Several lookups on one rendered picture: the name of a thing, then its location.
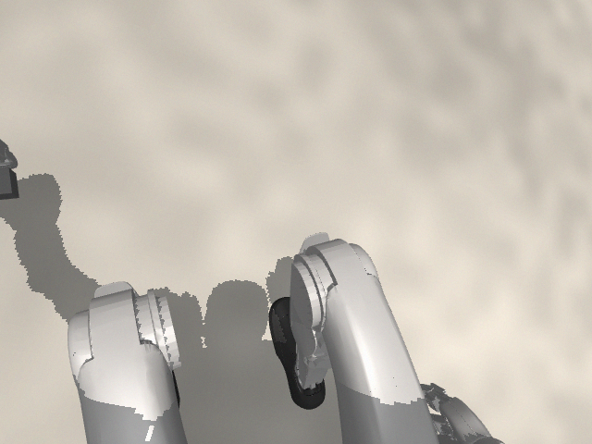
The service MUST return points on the right robot foot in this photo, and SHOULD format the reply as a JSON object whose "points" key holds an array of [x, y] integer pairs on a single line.
{"points": [[285, 347]]}

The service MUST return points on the right robot hand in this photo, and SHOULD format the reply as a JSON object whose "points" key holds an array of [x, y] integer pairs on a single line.
{"points": [[457, 423]]}

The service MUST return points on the left robot hand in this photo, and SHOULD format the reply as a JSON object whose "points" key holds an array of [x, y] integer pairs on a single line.
{"points": [[7, 159]]}

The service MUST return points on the small box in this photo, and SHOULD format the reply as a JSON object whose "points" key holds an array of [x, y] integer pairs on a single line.
{"points": [[8, 184]]}

